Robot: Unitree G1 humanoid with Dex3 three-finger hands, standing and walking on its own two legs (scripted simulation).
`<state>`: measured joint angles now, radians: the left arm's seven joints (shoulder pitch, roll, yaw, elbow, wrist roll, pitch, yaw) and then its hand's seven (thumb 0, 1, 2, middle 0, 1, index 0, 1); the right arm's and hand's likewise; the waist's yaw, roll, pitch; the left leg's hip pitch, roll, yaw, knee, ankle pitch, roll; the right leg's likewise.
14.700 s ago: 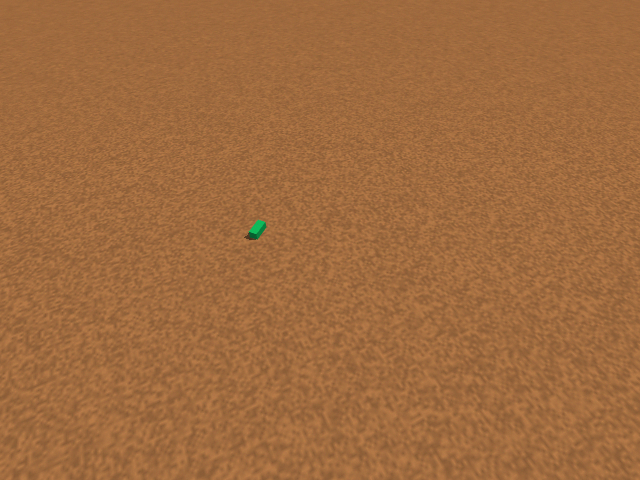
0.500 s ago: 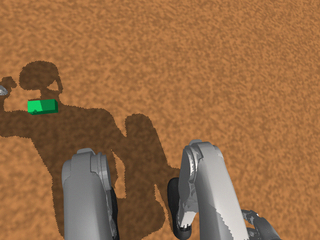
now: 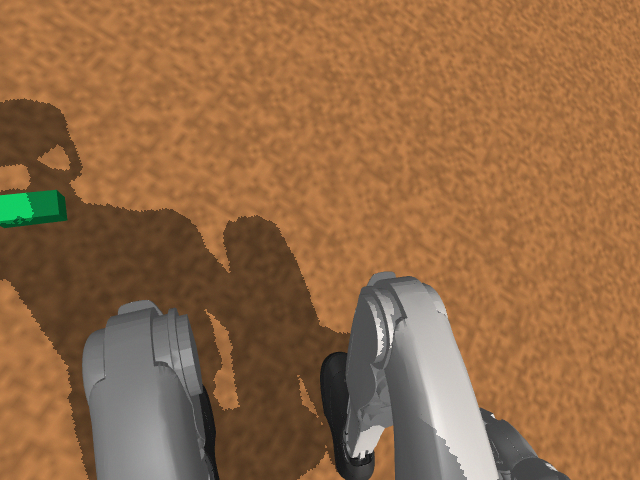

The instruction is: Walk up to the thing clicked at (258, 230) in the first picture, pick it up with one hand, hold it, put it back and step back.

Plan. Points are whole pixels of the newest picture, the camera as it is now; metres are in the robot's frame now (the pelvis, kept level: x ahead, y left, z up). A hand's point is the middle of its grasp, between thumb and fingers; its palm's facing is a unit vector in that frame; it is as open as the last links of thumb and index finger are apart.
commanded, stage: rise first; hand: left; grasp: from above
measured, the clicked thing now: (30, 209) +0.47 +0.38 -0.29
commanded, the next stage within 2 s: none
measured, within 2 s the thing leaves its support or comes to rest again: neither
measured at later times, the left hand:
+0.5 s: hand out of the picture +0.41 +0.43 -0.16, palm faces -0.44 -0.13 -0.89, open 13.8 cm
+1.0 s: hand out of the picture +0.42 +0.42 -0.17, palm faces -0.43 -0.12 -0.89, open 13.8 cm
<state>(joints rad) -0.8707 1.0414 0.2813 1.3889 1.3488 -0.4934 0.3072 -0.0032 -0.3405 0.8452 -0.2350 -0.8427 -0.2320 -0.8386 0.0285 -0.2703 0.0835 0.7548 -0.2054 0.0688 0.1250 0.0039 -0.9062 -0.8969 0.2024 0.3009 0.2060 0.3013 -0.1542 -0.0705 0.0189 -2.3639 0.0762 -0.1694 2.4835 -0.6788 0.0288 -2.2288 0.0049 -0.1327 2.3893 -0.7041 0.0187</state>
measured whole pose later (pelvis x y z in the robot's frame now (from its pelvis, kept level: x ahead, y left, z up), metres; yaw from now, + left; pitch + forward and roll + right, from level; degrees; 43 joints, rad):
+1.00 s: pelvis +0.00 +0.00 -0.01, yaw -2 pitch +29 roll -12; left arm -0.91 1.10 0.27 1.46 1.36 -0.45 0.35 0.00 -0.47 0.96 -0.14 -0.98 -0.13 -0.98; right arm 0.05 -0.28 0.15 0.74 -0.21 0.03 0.15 0.00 -0.91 -0.90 0.20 0.30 0.21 0.30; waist -0.21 -0.10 0.07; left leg -2.38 0.07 -0.21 2.52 -0.69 0.03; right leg -2.22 0.02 -0.16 2.40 -0.70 0.03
